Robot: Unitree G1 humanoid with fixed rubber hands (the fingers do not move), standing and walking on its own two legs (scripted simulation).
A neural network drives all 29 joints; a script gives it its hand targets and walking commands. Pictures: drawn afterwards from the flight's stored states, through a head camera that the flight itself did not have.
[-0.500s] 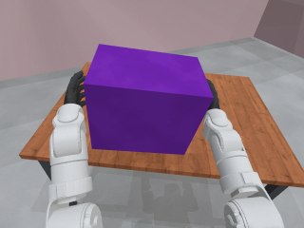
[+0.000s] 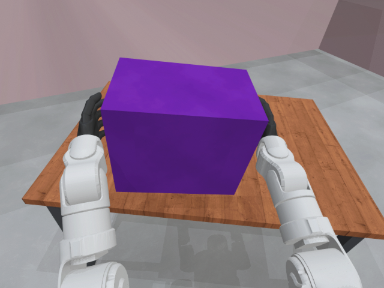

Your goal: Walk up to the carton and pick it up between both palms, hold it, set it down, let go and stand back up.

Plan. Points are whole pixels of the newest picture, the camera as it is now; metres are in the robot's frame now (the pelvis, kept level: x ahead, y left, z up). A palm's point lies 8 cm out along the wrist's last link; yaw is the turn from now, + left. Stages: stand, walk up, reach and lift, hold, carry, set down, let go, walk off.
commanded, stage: hold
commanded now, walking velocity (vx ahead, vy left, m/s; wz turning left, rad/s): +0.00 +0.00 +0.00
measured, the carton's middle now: (180, 131) +0.38 +0.02 +0.17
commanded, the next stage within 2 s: none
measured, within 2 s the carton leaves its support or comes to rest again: neither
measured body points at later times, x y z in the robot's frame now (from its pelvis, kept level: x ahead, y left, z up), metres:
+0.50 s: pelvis +0.00 +0.00 +0.00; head -0.04 +0.02 +0.45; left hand +0.36 +0.18 +0.19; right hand +0.37 -0.16 +0.18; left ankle +0.00 +0.10 -0.75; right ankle +0.03 -0.10 -0.75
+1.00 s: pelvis +0.00 +0.00 +0.00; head -0.04 +0.02 +0.45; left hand +0.36 +0.18 +0.19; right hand +0.37 -0.16 +0.17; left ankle +0.00 +0.10 -0.75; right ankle +0.03 -0.10 -0.75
